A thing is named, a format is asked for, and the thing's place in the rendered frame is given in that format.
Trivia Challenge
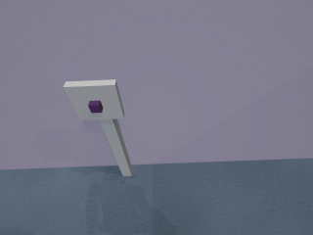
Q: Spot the button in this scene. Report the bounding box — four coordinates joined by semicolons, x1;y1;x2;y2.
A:
88;100;103;114

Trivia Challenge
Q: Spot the panel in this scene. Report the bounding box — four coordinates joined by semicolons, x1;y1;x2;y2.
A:
64;79;132;176

